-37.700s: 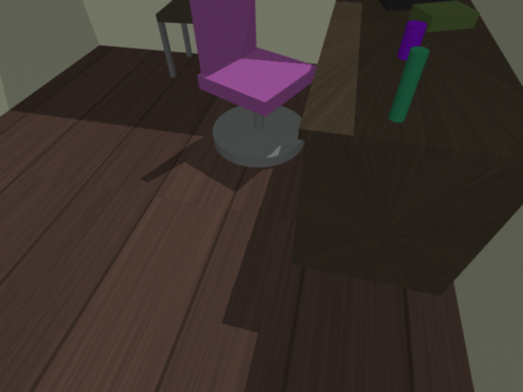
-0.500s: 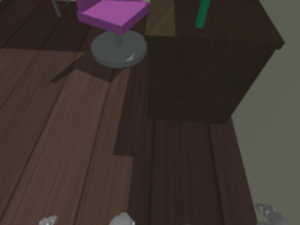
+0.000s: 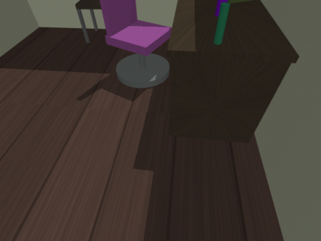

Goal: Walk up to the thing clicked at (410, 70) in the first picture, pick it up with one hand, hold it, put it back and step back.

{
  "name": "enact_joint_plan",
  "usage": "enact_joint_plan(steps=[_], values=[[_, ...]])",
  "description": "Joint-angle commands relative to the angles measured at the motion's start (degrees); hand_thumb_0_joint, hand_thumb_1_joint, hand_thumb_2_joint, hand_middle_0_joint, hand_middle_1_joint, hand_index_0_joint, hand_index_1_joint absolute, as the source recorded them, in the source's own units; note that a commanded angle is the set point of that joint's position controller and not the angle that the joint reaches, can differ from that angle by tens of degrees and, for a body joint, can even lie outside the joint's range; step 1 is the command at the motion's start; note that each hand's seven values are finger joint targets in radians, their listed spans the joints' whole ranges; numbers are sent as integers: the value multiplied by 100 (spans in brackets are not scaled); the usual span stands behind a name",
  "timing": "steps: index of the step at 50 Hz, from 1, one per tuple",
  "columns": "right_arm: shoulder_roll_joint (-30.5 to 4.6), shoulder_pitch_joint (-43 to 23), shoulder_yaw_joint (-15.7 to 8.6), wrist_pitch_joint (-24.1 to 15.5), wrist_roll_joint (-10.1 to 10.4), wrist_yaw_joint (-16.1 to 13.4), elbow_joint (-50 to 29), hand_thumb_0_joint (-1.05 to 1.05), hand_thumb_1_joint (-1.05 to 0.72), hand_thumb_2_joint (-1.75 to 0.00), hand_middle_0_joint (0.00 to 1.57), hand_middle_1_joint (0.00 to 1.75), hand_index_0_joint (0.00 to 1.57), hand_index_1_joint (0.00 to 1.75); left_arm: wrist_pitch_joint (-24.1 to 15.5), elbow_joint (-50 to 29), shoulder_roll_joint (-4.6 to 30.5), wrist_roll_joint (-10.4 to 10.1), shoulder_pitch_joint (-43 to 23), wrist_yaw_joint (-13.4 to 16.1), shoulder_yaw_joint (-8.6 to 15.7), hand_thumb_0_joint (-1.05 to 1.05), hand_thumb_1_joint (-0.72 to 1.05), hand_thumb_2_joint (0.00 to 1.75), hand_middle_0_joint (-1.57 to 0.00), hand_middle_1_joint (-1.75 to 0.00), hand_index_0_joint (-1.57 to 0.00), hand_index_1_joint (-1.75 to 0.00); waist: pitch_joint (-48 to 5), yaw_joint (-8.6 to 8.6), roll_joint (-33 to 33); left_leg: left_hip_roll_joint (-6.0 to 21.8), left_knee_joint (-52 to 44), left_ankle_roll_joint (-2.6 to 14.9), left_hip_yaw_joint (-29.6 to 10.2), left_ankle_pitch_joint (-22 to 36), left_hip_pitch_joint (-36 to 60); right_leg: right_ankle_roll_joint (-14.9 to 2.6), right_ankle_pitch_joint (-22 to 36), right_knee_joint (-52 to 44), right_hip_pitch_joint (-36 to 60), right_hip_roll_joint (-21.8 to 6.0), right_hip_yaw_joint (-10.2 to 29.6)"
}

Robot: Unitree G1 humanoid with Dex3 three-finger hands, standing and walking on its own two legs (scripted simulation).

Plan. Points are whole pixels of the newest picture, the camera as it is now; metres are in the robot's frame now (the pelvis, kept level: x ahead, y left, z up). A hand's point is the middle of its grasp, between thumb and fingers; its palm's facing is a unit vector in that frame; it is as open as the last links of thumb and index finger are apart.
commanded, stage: step back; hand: right
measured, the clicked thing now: (221, 24) +1.10 -0.27 +0.07
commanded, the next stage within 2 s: stand in 0.78 s
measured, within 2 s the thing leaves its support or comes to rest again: neither
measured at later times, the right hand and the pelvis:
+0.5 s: hand out of the picture +0.13 -0.25 -0.15, palm faces -0.06 +0.92 -0.38, open 7.4 cm; pelvis +0.04 +0.01 +0.00, yaw +1 degrees
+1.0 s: hand out of the picture +0.17 -0.23 -0.13, palm faces +0.00 +0.94 -0.34, open 7.4 cm; pelvis +0.05 +0.02 +0.02, yaw -1 degrees
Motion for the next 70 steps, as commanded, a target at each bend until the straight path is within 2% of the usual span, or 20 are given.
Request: enact_joint_plan(steps=[1, 4, 6, 7, 8, 9, 10, 13, 18, 21, 23, 24, 25, 27, 29, 31, 43, 57, 62, 70], values=[[-1471, -720, -314, -299, 4, -105, -605, 0, -90, -90, 20, 30, 20, 30, -266, -375, 987, -52, -165, -85, 208, 0, 90, 90, -20, -30, -20, -30, 265, 36, 1041, 1107, -1974, 695, -1460, -1544, -388, -21, 573, -393, -278, -34, -13], [-1615, -669, -384, -204, 12, -68, -543, 0, -90, -90, 20, 30, 20, 30, -296, -244, 877, -37, -151, -82, 236, 0, 90, 90, -20, -30, -20, -30, 96, -24, 1245, 1132, -1761, 684, -1292, -1682, -657, 23, 498, -1436, 637, 208, -266], [-1322, -852, -282, -107, 88, -64, -601, 0, -90, -90, 20, 30, 20, 30, -380, -20, 861, 20, 334, -7, 244, 0, 90, 90, -20, -30, -20, -30, -136, 306, 861, 822, -846, 447, -763, -1513, -1023, -38, 1062, -2435, 1633, 303, -276], [-1026, -685, -208, -95, 121, -89, -630, 0, -90, -90, 20, 30, 20, 30, -420, 62, 1050, 74, 525, 43, 311, 0, 90, 90, -20, -30, -20, -30, -239, 352, 172, 499, 107, 234, -489, -1236, -1419, -135, 747, -2735, 2082, -58, 603], [-747, -735, -132, -120, 143, -100, -750, 0, -90, -90, 20, 30, 20, 30, -473, 25, 1495, 152, 609, 94, 417, 0, 90, 90, -20, -30, -20, -30, -191, 430, -803, -275, 1270, -37, -260, -1221, -2332, -554, -414, -3541, 2121, -1265, 2717], [-1164, -720, -254, -101, 88, -160, -649, 0, -90, -90, 20, 30, 20, 30, -482, -94, 1803, 151, 239, 84, 468, 0, 90, 90, -20, -30, -20, -30, 121, 370, -464, -27, 1773, -63, -638, -1387, -1985, -1012, -1640, -3832, 1072, -2004, 3374], [-1409, -398, -338, -128, 84, -162, -507, 0, -90, -90, 20, 30, 20, 30, -479, -260, 1795, 123, -275, 77, 473, 0, 90, 90, -20, -30, -20, -30, 440, 152, -444, 228, 1926, -71, -677, -1266, -1734, -1316, -1810, -3790, 552, -2170, 3384], [-1229, -285, -297, -183, 135, -102, -351, 0, -90, -90, 20, 30, 20, 30, -547, -297, 1249, 67, -355, 86, 334, 0, 90, 90, -20, -30, -20, -30, 230, 63, -192, 267, 1647, -73, -697, -675, -1484, -970, 267, -3351, 879, -1457, 1843], [-1030, -241, -236, -245, 121, -77, -316, 0, -90, -90, 20, 30, 20, 30, -503, -283, 1205, 24, -506, 58, 263, 0, 90, 90, -20, -30, -20, -30, -209, 37, -795, 247, 168, -169, 126, -283, -600, -797, 2594, -2582, 939, -1150, 769], [-1033, -101, -285, -294, 104, -164, -128, 0, -90, -90, 20, 30, 20, 30, -375, -321, 1027, -65, -532, 44, 113, 0, 90, 90, -20, -30, -20, -30, -463, -135, -577, 72, -907, -71, 296, 1253, 461, -417, 3567, -1567, 634, -763, 250], [-1457, -187, -360, -335, 58, -233, -152, 0, -90, -90, 20, 30, 20, 30, -316, -367, 719, -139, -370, 49, 5, 0, 90, 90, -20, -30, -20, -30, -801, -50, 444, 1188, -1062, 320, -1039, 2320, 933, -57, 2637, -812, 157, -198, -45], [-1635, -553, -324, -342, 90, -245, -272, 0, -90, -90, 20, 30, 20, 30, -233, -281, 640, -198, -285, 61, -29, 0, 90, 90, -20, -30, -20, -30, -827, 101, 691, 1777, -1304, 800, -1697, 1780, 448, 51, 1115, -805, 338, 125, -187], [-1825, -779, -338, -306, 129, -219, -292, 0, -90, -90, 20, 30, 20, 30, -188, -154, 866, -177, -296, 83, 34, 0, 90, 90, -20, -30, -20, -30, -748, 61, 875, 1901, -1301, 1096, -1671, 1389, -152, 13, 94, -810, 860, 52, -91], [-1589, -1008, -252, -252, 93, -207, -194, 0, -90, -90, 20, 30, 20, 30, -219, -38, 794, -126, -362, 60, 2, 0, 90, 90, -20, -30, -20, -30, -515, 170, 872, 1443, -1190, 676, -1053, 1333, -119, -58, 530, -1756, 944, -2, -47], [-1374, -1117, -152, -269, 161, -219, -242, 0, -90, -90, 20, 30, 20, 30, -304, 90, 959, -121, -172, 74, 52, 0, 90, 90, -20, -30, -20, -30, -733, 204, 804, 1072, -624, 284, -550, 2514, -106, -60, 2444, -1961, 1417, -227, 190], [-1210, -1084, -114, -264, 223, -221, -146, 0, -90, -90, 20, 30, 20, 30, -334, 141, 1090, -134, -295, 94, 65, 0, 90, 90, -20, -30, -20, -30, -1014, 86, 538, 814, -425, 105, -248, 2569, 95, -153, 3213, -1984, 1510, -442, 434], [-1226, -1297, -76, -323, 241, -168, 252, 0, -90, -90, 20, 30, 20, 30, -322, 453, 816, -144, -863, 62, -156, 0, 90, 90, -20, -30, -20, -30, -866, -49, 181, 944, -1090, 63, -280, 3033, 964, 45, 3359, -2584, 1475, -451, 262], [-1186, -1367, -18, -312, 233, -120, 441, 0, -90, -90, 20, 30, 20, 30, -321, 685, 866, -95, -1082, 2, -145, 0, 90, 90, -20, -30, -20, -30, -481, -73, 174, 871, -1806, -77, -258, 1484, 675, 59, 2278, -3224, 1542, -511, 360], [-1226, -1272, -34, -263, 213, -94, 522, 0, -90, -90, 20, 30, 20, 30, -305, 734, 887, -73, -1006, -23, -156, 0, 90, 90, -20, -30, -20, -30, -187, -97, 148, 811, -1932, -112, -326, 385, 565, 45, 1137, -3542, 1037, -484, 441], [-1309, -1126, -26, -280, 194, -107, 550, 0, -90, -90, 20, 30, 20, 30, -287, 754, 839, -78, -836, -45, -156, 0, 90, 90, -20, -30, -20, -30, -289, -78, 291, 904, -2031, -69, -444, 287, 345, 2, 1499, -3343, 1226, -468, 394]])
